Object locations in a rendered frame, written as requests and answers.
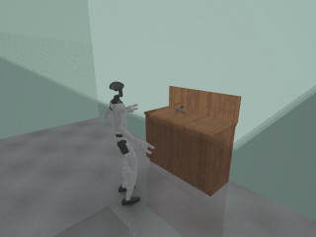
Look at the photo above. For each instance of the right robot forearm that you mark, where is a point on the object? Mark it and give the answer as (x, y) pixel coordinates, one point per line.
(125, 133)

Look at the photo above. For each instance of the right robot upper arm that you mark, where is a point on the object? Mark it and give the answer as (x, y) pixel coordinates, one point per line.
(120, 115)

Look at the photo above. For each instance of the robot left foot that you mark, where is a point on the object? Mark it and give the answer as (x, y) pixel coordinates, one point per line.
(122, 189)

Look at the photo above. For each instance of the left robot upper arm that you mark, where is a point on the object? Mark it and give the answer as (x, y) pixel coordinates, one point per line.
(107, 115)

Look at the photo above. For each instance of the robot head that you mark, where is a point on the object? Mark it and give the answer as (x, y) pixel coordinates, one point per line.
(117, 86)

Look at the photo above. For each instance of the counter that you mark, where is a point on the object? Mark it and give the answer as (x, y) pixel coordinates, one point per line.
(194, 144)

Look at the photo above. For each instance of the robot left hand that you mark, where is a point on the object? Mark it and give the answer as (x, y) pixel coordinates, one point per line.
(131, 109)

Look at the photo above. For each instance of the robot right hand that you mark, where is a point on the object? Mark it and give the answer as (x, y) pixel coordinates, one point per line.
(144, 145)

